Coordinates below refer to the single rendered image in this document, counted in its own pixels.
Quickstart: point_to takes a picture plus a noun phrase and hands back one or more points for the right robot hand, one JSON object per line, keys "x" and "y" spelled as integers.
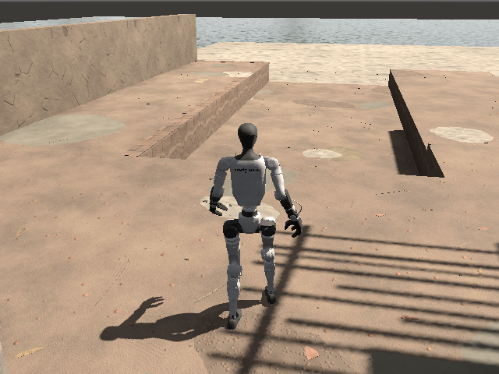
{"x": 297, "y": 225}

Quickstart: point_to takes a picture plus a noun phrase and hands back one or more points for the robot right upper arm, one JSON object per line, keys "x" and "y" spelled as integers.
{"x": 277, "y": 177}

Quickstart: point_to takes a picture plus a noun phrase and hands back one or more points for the robot head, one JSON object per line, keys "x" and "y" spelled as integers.
{"x": 247, "y": 133}

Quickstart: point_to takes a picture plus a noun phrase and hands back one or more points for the robot left forearm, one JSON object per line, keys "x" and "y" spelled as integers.
{"x": 214, "y": 201}

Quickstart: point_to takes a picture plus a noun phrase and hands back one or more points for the robot left upper arm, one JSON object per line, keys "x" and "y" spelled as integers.
{"x": 220, "y": 175}

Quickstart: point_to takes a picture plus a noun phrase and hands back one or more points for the left robot hand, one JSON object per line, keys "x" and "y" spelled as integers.
{"x": 221, "y": 206}

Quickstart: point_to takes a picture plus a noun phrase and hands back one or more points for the robot right forearm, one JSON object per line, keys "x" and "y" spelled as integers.
{"x": 289, "y": 207}

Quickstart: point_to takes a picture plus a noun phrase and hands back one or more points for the right robot thigh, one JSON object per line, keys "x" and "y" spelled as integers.
{"x": 267, "y": 230}

